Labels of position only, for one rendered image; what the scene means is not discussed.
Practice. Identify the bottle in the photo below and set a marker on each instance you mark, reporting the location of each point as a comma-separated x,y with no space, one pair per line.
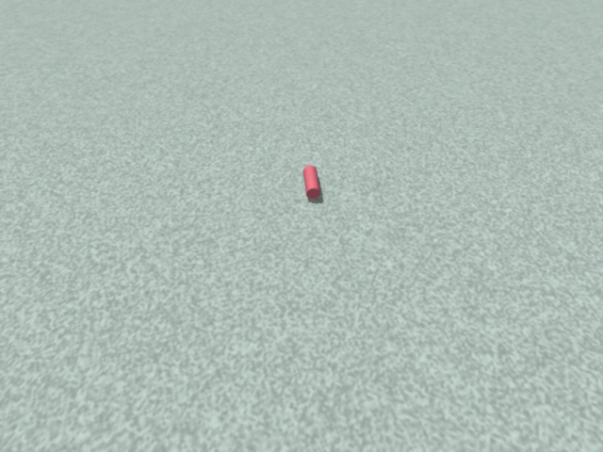
311,182

